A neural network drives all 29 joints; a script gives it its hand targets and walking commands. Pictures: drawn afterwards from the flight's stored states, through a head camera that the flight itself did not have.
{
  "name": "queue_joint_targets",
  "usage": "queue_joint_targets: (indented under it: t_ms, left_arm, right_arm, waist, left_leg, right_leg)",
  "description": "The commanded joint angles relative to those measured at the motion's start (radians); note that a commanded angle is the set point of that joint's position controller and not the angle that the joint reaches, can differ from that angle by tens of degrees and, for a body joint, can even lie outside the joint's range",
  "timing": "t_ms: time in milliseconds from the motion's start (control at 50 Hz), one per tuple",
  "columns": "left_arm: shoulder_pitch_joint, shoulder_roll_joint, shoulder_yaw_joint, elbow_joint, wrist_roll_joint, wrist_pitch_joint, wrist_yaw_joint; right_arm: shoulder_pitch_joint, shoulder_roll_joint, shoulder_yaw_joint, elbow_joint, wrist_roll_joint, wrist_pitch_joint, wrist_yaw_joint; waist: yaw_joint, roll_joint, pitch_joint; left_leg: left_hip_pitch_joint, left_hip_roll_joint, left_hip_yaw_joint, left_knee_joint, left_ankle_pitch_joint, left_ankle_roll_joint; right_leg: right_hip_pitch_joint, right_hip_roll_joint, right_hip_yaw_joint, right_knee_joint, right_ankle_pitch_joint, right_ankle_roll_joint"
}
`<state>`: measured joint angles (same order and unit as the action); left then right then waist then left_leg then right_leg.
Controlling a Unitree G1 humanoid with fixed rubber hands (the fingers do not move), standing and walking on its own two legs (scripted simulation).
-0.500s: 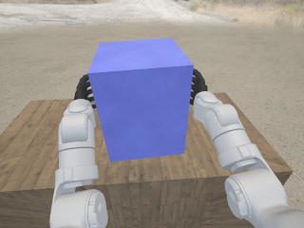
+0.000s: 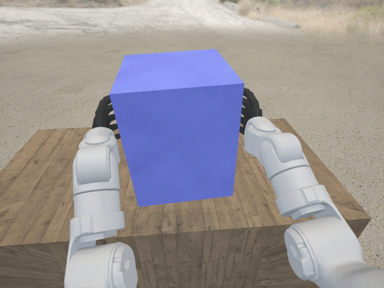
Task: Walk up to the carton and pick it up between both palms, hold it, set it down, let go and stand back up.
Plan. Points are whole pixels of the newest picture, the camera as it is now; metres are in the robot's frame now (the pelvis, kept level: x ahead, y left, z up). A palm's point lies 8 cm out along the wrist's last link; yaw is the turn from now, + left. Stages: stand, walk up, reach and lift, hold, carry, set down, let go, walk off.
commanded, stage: hold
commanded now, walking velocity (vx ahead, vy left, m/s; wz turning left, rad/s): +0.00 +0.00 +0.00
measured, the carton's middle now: (178, 125) +0.40 +0.01 +0.23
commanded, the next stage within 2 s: none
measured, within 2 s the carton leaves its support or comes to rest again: neither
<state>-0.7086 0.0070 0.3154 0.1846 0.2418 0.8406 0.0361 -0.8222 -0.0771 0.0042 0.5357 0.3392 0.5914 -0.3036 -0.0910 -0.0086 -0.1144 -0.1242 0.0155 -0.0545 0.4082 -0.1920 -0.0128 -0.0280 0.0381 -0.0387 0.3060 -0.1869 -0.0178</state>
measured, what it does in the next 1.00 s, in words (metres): stands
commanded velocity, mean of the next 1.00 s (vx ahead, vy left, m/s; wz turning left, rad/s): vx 0.00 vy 0.00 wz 0.00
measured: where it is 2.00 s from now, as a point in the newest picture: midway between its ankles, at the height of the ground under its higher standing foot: outside the picture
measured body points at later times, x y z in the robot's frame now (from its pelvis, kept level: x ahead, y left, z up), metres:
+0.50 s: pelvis +0.00 +0.00 +0.00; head -0.09 +0.02 +0.44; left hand +0.37 +0.16 +0.25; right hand +0.37 -0.13 +0.25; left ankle +0.03 +0.12 -0.75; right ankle -0.01 -0.11 -0.75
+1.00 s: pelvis -0.01 +0.00 +0.00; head -0.09 +0.02 +0.44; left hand +0.37 +0.16 +0.25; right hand +0.37 -0.13 +0.25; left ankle +0.03 +0.12 -0.75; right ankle -0.01 -0.11 -0.75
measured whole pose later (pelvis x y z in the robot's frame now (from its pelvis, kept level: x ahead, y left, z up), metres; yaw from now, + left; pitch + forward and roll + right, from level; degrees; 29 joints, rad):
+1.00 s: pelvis -0.01 +0.00 +0.00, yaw +0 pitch -5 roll -1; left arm -0.75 0.02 0.32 0.25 0.25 0.83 0.03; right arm -0.86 -0.07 -0.01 0.59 0.33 0.58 -0.30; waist -0.09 -0.01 -0.12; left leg -0.13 0.01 -0.06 0.41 -0.18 -0.01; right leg -0.04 0.04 -0.03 0.31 -0.18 -0.02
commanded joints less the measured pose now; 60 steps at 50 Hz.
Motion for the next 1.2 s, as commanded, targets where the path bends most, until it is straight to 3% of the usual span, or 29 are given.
queue_joint_targets:
  t_ms: [0, 660, 1180]
  left_arm:
    - [-0.872, -0.602, -0.529, -0.153, -0.211, -0.082, -0.144]
    - [-0.917, -0.610, -0.514, -0.106, -0.210, -0.094, -0.143]
    - [-0.926, -0.612, -0.508, -0.098, -0.219, -0.101, -0.137]
  right_arm:
    - [-0.906, 0.670, 0.346, -0.379, 0.165, -0.048, 0.123]
    - [-0.939, 0.671, 0.311, -0.316, 0.148, -0.055, 0.137]
    - [-0.947, 0.675, 0.313, -0.315, 0.158, -0.057, 0.136]
  waist:
    - [-0.007, 0.062, -0.389]
    - [-0.006, 0.073, -0.380]
    - [-0.006, 0.071, -0.395]
  left_leg:
    - [0.168, -0.060, 0.024, -0.027, 0.285, -0.033]
    - [0.154, -0.055, 0.025, -0.041, 0.236, -0.029]
    - [0.160, -0.056, 0.021, -0.034, 0.249, -0.030]
  right_leg:
    - [0.029, 0.038, 0.013, -0.042, 0.244, 0.084]
    - [0.005, 0.035, 0.016, -0.049, 0.173, 0.072]
    - [0.003, 0.035, 0.019, -0.048, 0.188, 0.075]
